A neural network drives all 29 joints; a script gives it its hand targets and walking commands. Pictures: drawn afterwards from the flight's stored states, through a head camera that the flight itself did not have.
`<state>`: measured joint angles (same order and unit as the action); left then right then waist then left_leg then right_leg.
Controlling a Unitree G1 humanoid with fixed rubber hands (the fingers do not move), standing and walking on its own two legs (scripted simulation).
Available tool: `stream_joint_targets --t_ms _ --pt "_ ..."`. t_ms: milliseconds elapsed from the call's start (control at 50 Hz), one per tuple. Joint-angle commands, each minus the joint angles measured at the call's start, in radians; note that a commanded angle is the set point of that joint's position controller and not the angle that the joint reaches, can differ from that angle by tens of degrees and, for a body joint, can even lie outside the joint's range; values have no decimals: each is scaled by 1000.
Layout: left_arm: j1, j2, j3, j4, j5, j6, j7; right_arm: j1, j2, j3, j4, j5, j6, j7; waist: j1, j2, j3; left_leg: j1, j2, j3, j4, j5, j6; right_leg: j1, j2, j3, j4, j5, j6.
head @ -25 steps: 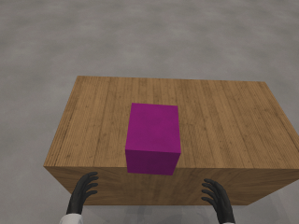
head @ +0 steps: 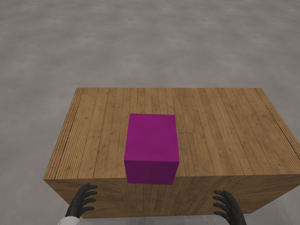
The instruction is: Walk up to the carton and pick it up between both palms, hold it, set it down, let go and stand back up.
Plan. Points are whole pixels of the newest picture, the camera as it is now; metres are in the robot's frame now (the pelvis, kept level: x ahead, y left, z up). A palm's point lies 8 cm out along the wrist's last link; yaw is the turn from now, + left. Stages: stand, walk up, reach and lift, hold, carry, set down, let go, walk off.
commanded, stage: set down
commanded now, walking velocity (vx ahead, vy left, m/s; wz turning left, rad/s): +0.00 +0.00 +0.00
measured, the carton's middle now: (151, 149) +0.39 +0.02 -0.10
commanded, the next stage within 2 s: let go in 0.80 s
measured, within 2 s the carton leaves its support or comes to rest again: neither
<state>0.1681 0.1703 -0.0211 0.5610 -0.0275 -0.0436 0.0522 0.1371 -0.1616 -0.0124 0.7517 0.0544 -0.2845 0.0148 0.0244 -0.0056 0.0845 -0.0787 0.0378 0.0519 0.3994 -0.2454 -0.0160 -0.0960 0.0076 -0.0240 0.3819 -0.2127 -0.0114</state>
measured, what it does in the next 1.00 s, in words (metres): stands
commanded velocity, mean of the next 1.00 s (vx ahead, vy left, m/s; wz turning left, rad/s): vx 0.00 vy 0.00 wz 0.00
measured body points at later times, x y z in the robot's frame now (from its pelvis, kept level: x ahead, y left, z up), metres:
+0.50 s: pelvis +0.00 +0.00 +0.00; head +0.02 +0.01 +0.45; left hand +0.16 +0.23 -0.09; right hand +0.16 -0.22 -0.09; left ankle -0.01 +0.12 -0.74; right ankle +0.00 -0.11 -0.74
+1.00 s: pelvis -0.01 +0.00 +0.00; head +0.01 +0.00 +0.45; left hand +0.16 +0.22 -0.09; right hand +0.16 -0.23 -0.09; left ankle -0.01 +0.12 -0.74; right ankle +0.00 -0.11 -0.74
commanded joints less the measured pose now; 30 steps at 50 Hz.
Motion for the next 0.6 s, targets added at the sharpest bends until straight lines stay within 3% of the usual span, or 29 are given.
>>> stream_joint_targets --t_ms 0,80,100,120,140,240,580 --pt "-65 100 44 -178 5 -35 -2 -75 -99 -36 -163 -7 -50 -4 3 -12 -143 -13 -37 19 -42 277 -29 67 7 27 -56 214 -8" --pt "-54 82 36 -109 32 35 -13 -76 -116 -36 -74 -38 -9 -4 -8 15 -84 15 -30 18 -60 246 -32 25 10 19 -80 155 -21" --pt "-57 97 53 -205 13 20 -7 -70 -116 -55 -172 -27 -26 -4 8 1 -137 15 -30 24 -54 268 -30 40 9 18 -71 179 -16" --pt "-53 91 42 -167 30 34 -5 -69 -118 -51 -119 -42 -19 -4 -4 15 -118 16 -29 24 -49 284 -33 42 13 20 -70 199 -16" --pt "-52 97 51 -216 21 25 -3 -58 -108 -50 -167 -27 -26 -1 6 9 -137 22 -30 29 -47 297 -33 49 12 19 -66 209 -14" --pt "-39 98 41 -179 28 69 -12 -46 -118 -54 -116 -54 1 3 -9 11 -111 20 -28 28 -54 263 -31 29 13 16 -71 189 -12" --pt "-49 120 38 -200 19 133 -22 -38 -120 -78 -138 -76 27 11 -7 8 -125 18 -26 35 -49 233 -22 -3 18 2 -63 166 -14"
